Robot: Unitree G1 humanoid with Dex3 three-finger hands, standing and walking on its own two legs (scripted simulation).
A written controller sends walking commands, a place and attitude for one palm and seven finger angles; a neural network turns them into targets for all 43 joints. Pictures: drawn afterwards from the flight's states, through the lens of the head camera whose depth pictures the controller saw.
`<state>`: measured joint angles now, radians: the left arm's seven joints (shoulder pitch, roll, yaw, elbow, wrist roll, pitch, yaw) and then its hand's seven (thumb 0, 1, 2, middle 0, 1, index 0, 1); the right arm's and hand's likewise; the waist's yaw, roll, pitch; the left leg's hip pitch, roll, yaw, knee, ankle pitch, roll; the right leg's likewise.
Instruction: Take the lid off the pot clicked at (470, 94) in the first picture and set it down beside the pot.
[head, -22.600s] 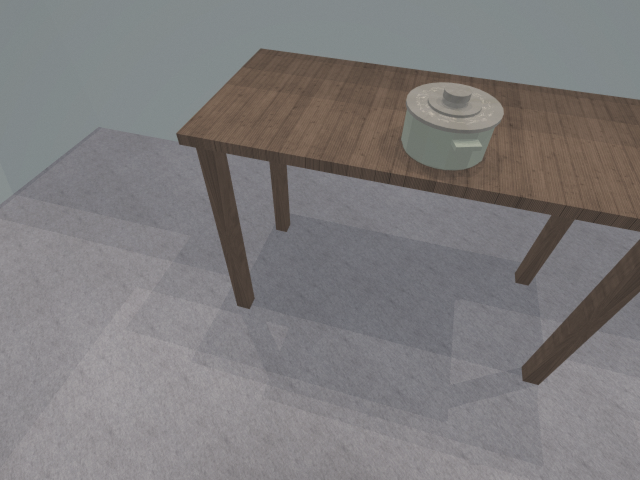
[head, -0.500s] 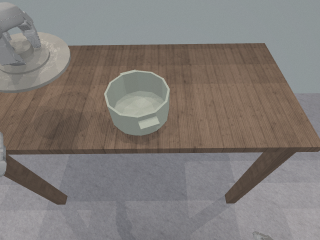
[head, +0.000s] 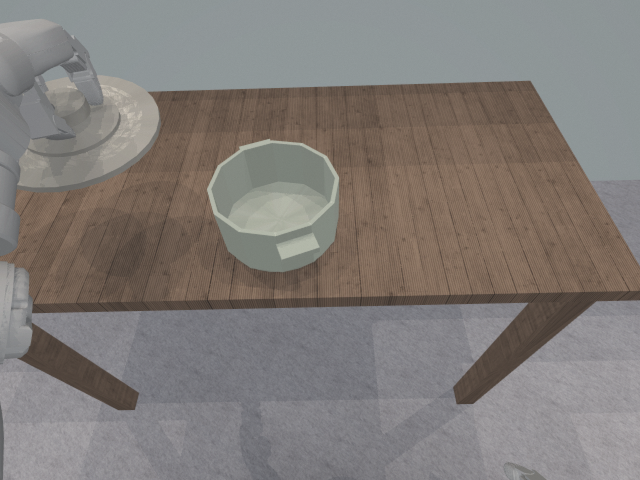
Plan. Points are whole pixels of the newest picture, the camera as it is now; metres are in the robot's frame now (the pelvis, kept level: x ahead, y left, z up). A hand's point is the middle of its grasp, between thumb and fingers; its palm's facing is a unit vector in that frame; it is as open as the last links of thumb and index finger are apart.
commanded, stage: lower the lid onto the table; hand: left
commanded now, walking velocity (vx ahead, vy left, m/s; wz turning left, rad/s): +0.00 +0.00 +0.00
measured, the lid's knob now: (61, 108) +0.49 +0.28 +0.21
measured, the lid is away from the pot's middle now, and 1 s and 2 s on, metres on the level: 0.23 0.23 0.23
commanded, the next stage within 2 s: none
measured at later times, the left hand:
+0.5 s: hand (66, 141) +0.45 +0.27 +0.19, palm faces -0.35 -0.09 -0.93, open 8.2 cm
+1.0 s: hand (76, 163) +0.46 +0.28 +0.16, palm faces -0.42 -0.11 -0.90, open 8.2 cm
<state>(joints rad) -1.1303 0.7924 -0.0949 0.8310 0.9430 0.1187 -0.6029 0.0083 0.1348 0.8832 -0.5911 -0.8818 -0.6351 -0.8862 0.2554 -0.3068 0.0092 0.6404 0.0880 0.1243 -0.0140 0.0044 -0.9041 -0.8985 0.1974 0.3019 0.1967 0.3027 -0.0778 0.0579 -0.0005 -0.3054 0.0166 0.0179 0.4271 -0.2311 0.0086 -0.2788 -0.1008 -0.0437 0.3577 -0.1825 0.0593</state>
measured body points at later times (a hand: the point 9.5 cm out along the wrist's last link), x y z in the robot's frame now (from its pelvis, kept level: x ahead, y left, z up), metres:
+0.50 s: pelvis +0.00 -0.01 +0.00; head +0.05 -0.03 +0.45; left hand +0.47 +0.27 +0.25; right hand +0.08 -0.29 -0.13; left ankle -0.02 +0.12 -0.74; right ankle -0.01 -0.17 -0.74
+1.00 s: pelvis +0.00 +0.00 +0.00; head +0.06 -0.01 +0.44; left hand +0.47 +0.29 +0.21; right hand +0.06 -0.29 -0.13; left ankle -0.02 +0.12 -0.74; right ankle -0.01 -0.17 -0.74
